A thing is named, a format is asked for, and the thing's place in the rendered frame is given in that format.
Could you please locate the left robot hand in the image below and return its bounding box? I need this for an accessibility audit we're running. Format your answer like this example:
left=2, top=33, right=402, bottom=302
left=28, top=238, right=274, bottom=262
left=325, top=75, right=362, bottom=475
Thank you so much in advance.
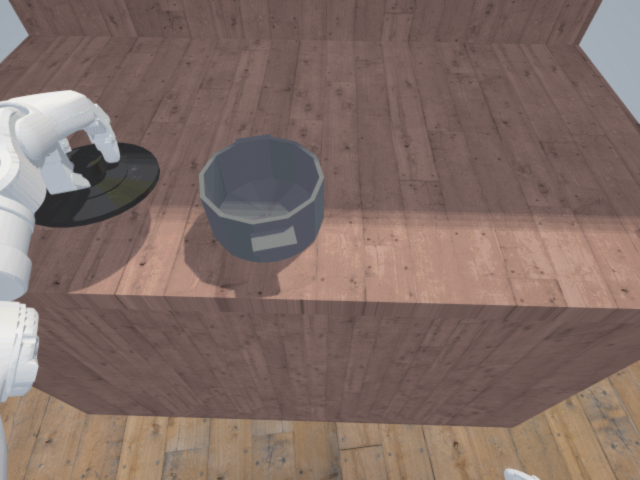
left=7, top=90, right=120, bottom=195

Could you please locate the lid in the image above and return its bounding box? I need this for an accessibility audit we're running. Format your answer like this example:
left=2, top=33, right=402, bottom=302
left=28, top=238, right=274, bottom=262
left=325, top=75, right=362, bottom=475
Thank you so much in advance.
left=34, top=143, right=160, bottom=228

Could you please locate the table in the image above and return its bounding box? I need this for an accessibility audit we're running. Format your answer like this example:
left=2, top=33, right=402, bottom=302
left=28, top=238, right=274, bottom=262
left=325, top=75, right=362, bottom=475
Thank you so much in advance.
left=0, top=0, right=640, bottom=428

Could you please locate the robot left forearm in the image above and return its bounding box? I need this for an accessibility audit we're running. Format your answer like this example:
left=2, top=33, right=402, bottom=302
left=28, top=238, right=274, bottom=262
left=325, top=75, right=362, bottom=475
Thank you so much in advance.
left=0, top=100, right=58, bottom=301

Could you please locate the left robot upper arm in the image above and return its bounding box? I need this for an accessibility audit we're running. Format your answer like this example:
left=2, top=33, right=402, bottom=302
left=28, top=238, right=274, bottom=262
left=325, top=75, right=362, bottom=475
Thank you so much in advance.
left=0, top=301, right=39, bottom=480

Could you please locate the knob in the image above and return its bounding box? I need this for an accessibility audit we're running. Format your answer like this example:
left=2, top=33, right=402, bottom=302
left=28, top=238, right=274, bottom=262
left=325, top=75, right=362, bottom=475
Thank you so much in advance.
left=66, top=148, right=107, bottom=180

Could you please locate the pot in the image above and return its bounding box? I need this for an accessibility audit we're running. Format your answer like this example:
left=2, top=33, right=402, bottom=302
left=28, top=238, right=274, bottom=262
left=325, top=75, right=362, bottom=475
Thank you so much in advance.
left=199, top=134, right=324, bottom=263

